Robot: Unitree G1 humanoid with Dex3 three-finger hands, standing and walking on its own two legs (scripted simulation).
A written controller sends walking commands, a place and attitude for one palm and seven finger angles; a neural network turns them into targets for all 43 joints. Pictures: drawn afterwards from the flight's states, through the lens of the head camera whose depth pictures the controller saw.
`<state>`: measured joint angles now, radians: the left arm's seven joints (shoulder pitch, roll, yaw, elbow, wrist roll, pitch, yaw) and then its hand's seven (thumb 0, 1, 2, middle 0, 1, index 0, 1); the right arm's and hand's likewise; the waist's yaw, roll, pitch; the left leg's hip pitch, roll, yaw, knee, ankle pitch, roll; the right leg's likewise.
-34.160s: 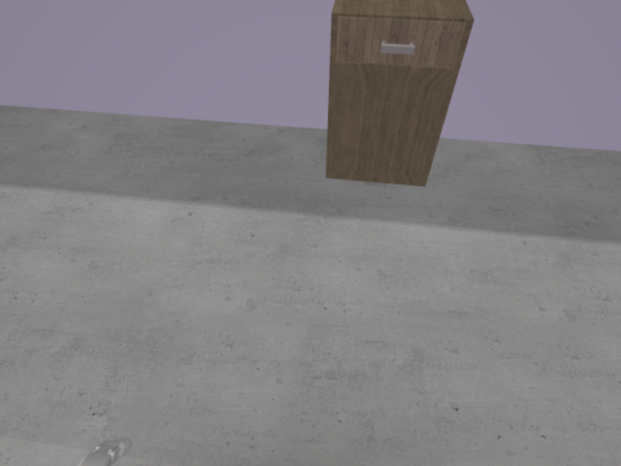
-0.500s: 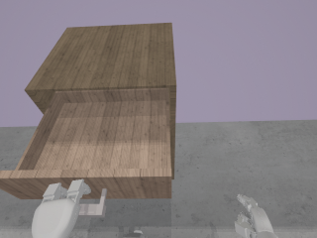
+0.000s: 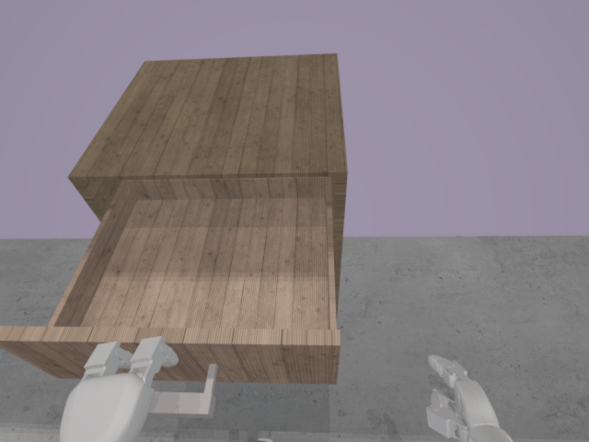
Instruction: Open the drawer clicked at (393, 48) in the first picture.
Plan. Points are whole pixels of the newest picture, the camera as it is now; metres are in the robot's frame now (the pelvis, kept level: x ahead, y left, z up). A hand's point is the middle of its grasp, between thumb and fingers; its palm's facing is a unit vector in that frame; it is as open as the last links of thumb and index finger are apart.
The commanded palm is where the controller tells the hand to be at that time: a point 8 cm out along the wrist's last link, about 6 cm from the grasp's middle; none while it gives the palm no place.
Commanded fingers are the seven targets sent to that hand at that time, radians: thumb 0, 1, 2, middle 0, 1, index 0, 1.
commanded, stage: lift the hand off the handle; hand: left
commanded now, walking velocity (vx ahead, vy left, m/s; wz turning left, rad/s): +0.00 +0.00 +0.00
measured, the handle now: (172, 387) +0.20 +0.20 -0.04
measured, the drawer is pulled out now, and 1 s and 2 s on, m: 0.30 0.30 0.30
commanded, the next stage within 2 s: draw the hand back to the body in 1.30 s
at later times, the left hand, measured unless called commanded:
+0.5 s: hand (125, 405) +0.15 +0.21 +0.05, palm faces +0.07 -0.16 -0.98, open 13.8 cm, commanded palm +0.12 +0.21 +0.11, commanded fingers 0.00 -0.50 0.30 -0.30 -1.20 -0.30 -1.20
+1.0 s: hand (110, 393) +0.15 +0.21 +0.09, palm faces +0.07 -0.16 -0.98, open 13.8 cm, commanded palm +0.12 +0.21 +0.15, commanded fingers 0.00 -0.50 0.30 -0.30 -1.20 -0.30 -1.20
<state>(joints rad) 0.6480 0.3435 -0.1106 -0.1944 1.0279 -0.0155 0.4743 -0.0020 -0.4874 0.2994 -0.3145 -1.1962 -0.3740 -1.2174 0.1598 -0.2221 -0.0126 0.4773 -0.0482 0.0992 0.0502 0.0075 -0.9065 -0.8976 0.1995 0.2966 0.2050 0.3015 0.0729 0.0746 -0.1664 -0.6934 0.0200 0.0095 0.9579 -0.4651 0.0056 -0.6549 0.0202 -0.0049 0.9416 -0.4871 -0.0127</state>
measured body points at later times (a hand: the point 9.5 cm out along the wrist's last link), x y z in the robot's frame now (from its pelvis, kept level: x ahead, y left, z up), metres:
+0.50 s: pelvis +0.00 +0.00 +0.01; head +0.00 -0.03 +0.46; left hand +0.14 +0.22 +0.11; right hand +0.21 -0.21 -0.07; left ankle +0.00 +0.12 -0.68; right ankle -0.01 -0.12 -0.68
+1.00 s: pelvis +0.00 +0.00 +0.03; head +0.00 -0.04 +0.48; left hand +0.14 +0.22 +0.15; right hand +0.22 -0.21 -0.05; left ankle +0.00 +0.12 -0.68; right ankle -0.01 -0.12 -0.68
